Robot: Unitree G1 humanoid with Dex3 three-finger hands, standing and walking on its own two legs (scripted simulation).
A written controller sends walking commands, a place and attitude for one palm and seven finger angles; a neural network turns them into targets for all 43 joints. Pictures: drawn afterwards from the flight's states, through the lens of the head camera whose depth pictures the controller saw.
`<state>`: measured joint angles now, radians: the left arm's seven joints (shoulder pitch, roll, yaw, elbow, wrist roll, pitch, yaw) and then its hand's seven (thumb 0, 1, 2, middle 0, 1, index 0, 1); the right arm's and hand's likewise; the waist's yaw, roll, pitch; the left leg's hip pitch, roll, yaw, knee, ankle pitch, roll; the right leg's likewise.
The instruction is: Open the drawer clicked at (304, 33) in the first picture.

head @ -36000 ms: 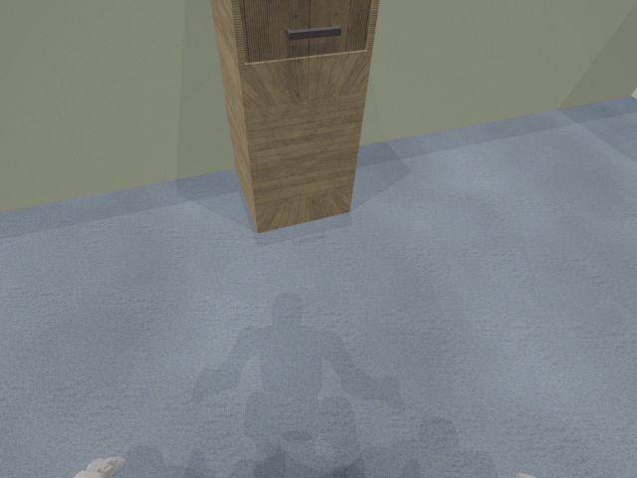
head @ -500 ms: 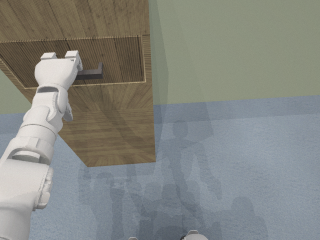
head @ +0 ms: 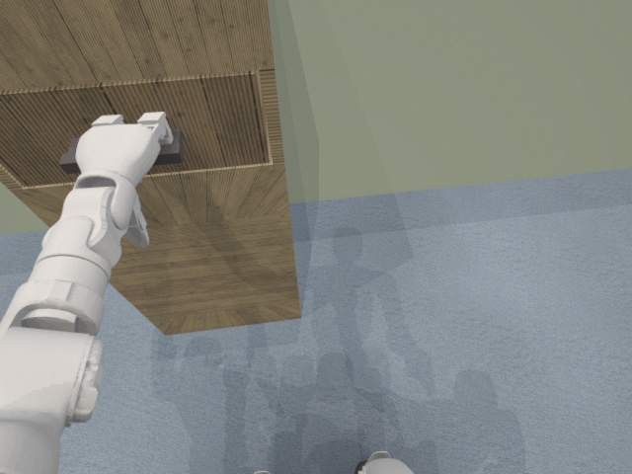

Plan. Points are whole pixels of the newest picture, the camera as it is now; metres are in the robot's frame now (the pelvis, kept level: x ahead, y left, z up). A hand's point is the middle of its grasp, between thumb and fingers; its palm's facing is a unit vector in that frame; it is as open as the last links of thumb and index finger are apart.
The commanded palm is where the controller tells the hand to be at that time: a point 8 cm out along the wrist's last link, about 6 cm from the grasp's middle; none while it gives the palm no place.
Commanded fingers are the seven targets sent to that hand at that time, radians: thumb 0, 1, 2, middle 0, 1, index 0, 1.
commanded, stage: lift the hand off the handle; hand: left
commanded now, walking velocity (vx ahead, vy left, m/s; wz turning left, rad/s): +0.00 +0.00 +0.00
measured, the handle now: (125, 149) +0.54 +0.25 +0.08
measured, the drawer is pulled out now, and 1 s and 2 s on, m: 0.00 0.00 0.00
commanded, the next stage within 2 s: draw the hand back to the body in 0.96 s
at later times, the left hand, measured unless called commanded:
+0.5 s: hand (101, 127) +0.48 +0.23 +0.16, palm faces +0.04 +0.01 -1.00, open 13.8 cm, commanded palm +0.45 +0.24 +0.22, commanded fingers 0.00 -0.50 0.30 -0.30 -1.20 -0.30 -1.20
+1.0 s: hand (69, 82) +0.48 +0.23 +0.22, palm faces +0.03 +0.01 -1.00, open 13.9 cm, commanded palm +0.46 +0.24 +0.27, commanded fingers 0.00 -0.50 0.30 -0.30 -1.20 -0.30 -1.20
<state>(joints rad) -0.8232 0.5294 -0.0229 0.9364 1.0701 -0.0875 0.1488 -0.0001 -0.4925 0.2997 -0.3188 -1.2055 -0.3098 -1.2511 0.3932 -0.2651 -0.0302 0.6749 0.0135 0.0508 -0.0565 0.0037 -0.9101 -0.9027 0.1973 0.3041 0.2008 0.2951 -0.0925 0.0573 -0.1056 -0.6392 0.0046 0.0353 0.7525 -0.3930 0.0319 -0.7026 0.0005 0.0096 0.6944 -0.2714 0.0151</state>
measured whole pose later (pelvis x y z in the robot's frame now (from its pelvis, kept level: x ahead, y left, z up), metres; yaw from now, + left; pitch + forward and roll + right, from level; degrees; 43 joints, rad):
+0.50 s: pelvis +0.03 -0.01 +0.02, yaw +1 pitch +10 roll -1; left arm -0.79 0.50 -0.09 0.75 1.01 0.05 0.03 0.00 -0.49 0.30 -0.32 -1.21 -0.32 -1.21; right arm 0.24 -0.28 -0.02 0.65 0.04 0.10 -0.05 0.00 -0.91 -0.90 0.20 0.30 0.20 0.29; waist -0.02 0.08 -0.11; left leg -0.37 0.00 0.02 0.56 -0.35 0.02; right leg -0.45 0.00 -0.01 0.54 -0.26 0.01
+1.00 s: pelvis +0.02 -0.01 +0.03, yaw +2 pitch +8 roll +0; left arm -0.93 0.58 -0.09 0.78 0.96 0.00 -0.11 0.00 -0.49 0.30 -0.32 -1.21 -0.32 -1.20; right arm 0.25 -0.28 0.01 0.69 0.06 0.11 -0.06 0.01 -0.91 -0.90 0.20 0.30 0.20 0.30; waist -0.02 0.08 -0.08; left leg -0.31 -0.01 0.01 0.49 -0.31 0.02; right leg -0.39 -0.01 -0.01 0.48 -0.23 0.01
